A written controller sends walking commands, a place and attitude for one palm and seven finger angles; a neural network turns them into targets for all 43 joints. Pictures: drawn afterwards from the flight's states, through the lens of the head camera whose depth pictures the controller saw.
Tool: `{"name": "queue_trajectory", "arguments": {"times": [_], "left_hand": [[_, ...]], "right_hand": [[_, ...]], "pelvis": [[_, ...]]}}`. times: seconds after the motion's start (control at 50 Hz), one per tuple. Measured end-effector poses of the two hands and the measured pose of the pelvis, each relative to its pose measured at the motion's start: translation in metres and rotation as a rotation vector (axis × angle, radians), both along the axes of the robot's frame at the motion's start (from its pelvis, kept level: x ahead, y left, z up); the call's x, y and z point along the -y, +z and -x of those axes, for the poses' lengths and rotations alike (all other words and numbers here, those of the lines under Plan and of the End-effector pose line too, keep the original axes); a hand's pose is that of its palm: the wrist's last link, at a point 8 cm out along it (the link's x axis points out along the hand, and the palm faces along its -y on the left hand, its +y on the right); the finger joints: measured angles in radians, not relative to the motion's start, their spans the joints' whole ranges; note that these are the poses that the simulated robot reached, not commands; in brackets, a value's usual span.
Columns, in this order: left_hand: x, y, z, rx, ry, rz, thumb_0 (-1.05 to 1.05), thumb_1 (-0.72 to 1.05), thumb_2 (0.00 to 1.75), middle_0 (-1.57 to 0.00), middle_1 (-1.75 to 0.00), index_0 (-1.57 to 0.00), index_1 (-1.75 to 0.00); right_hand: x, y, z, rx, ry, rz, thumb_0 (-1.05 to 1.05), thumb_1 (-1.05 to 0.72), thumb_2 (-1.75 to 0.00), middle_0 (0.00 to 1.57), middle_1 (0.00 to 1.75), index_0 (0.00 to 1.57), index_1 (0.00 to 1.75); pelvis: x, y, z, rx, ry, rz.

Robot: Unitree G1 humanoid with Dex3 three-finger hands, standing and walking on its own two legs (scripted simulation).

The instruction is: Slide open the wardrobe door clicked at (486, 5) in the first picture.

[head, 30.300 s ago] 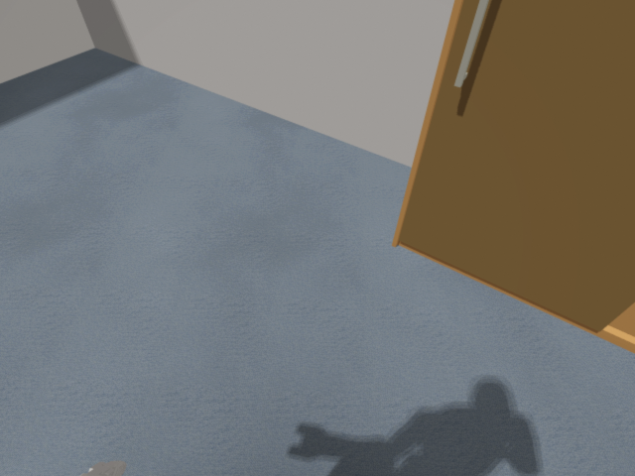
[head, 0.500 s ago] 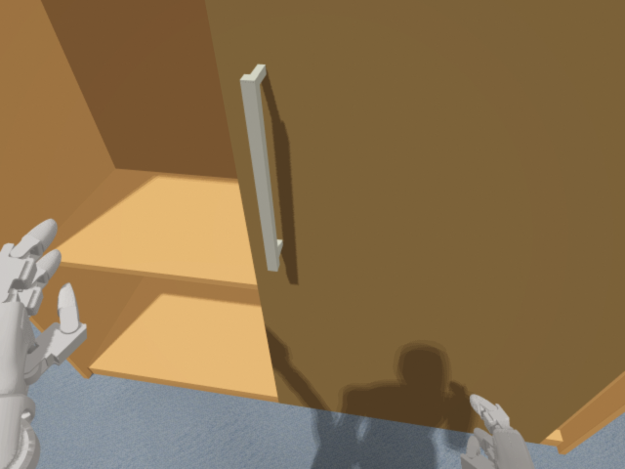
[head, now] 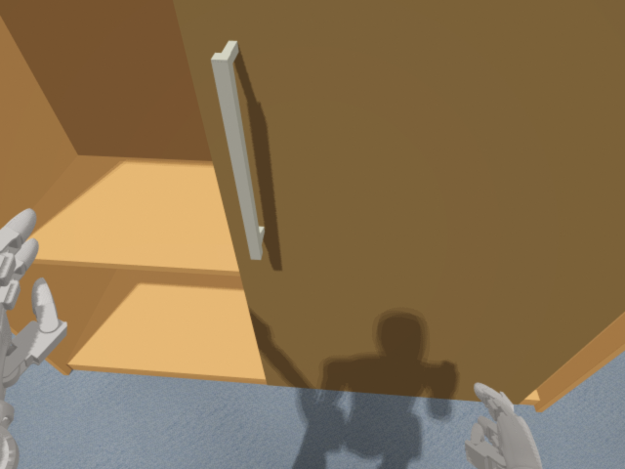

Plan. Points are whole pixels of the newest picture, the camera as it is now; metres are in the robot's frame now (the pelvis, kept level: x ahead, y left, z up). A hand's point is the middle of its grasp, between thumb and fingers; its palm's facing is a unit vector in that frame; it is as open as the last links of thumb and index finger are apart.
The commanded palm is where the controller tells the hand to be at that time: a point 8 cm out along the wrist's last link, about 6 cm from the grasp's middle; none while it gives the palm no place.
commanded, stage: step back with the hand held close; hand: left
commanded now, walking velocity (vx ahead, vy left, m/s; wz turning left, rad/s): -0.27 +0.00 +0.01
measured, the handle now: (246, 170) +0.46 +0.14 +0.15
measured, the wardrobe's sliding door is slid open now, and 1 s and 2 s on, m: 0.68 0.68 0.68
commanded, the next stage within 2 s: stop stepping back and stand still in 0.88 s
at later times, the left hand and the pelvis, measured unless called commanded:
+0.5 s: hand out of the picture +0.12 +0.28 +0.16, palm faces +0.48 -0.77 -0.42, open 7.4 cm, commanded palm +0.06 +0.32 +0.17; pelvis -0.08 +0.01 -0.02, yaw +1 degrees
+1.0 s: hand out of the picture +0.01 +0.30 +0.16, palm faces +0.57 -0.73 -0.39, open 7.4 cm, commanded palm -0.07 +0.33 +0.17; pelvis -0.17 +0.02 -0.04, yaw +8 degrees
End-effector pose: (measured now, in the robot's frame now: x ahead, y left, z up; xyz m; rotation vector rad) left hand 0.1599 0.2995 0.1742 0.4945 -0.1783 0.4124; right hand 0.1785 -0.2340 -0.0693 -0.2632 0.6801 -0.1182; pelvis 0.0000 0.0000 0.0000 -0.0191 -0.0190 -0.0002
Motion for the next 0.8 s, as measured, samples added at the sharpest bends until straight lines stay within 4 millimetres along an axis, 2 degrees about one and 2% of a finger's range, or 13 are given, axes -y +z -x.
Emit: {"name": "queue_trajectory", "arguments": {"times": [0.16,0.28,0.44,0.6,0.7,0.8], "left_hand": [[-0.006,0.001,0.011,-0.008,-0.075,-0.061,0.01,0.89,0.89,-0.22,-0.3,-0.21,-0.3],[-0.016,0.002,0.036,0.045,-0.054,-0.083,0.01,0.89,0.89,-0.22,-0.3,-0.22,-0.3],[-0.017,-0.004,0.072,0.115,-0.014,-0.081,0.01,0.89,0.89,-0.21,-0.3,-0.21,-0.3],[-0.018,0.0,0.093,0.177,-0.023,-0.086,0.01,0.89,0.89,-0.21,-0.3,-0.21,-0.3],[-0.02,0.004,0.109,0.193,-0.033,-0.144,0.01,0.89,0.89,-0.22,-0.3,-0.21,-0.3],[-0.02,0.004,0.138,0.21,-0.001,-0.204,0.01,0.89,0.89,-0.22,-0.3,-0.21,-0.3]], "right_hand": [[-0.003,0.003,0.027,-0.01,-0.068,0.018,0.01,-0.9,-0.89,0.2,0.3,0.2,0.3],[-0.01,-0.001,0.053,-0.008,-0.059,0.017,0.01,-0.9,-0.89,0.2,0.3,0.2,0.3],[-0.015,-0.013,0.086,-0.012,-0.026,0.02,0.01,-0.9,-0.89,0.2,0.3,0.21,0.3],[-0.015,-0.017,0.118,-0.027,-0.021,0.038,0.01,-0.9,-0.89,0.21,0.3,0.21,0.3],[-0.014,-0.019,0.131,-0.009,-0.018,0.04,0.01,-0.9,-0.89,0.21,0.3,0.21,0.3],[-0.011,-0.026,0.136,0.004,0.026,0.037,0.01,-0.9,-0.89,0.21,0.3,0.21,0.3]], "pelvis": [[-0.012,-0.004,0.019,-0.014,-0.014,-0.012],[-0.015,-0.01,0.04,-0.009,-0.008,-0.009],[-0.015,-0.019,0.068,-0.002,0.009,0.006],[-0.016,-0.021,0.09,0.0,0.026,0.014],[-0.014,-0.025,0.104,0.012,0.05,0.015],[-0.005,-0.035,0.119,0.029,0.116,0.008]]}}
